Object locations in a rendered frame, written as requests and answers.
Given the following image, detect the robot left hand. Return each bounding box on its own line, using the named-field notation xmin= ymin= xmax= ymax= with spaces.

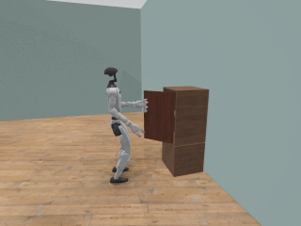
xmin=135 ymin=101 xmax=148 ymax=108

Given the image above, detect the humanoid robot torso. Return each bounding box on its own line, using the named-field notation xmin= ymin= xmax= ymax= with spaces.
xmin=106 ymin=86 xmax=121 ymax=129

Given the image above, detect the right robot upper arm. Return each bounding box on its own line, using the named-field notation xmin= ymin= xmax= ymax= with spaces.
xmin=108 ymin=88 xmax=117 ymax=115

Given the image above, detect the robot right hand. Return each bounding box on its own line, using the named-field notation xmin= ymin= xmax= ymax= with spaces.
xmin=130 ymin=124 xmax=145 ymax=137

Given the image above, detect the humanoid robot head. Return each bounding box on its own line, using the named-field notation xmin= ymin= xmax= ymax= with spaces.
xmin=104 ymin=67 xmax=118 ymax=89

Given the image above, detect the cupboard door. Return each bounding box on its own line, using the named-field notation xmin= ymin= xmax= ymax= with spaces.
xmin=144 ymin=90 xmax=175 ymax=144

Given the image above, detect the handle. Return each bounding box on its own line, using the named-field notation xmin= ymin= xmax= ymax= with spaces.
xmin=143 ymin=99 xmax=148 ymax=113

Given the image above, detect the robot left forearm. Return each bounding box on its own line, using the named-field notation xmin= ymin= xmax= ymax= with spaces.
xmin=120 ymin=102 xmax=136 ymax=108

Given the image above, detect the robot right forearm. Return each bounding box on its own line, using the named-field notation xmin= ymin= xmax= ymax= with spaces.
xmin=111 ymin=109 xmax=133 ymax=128

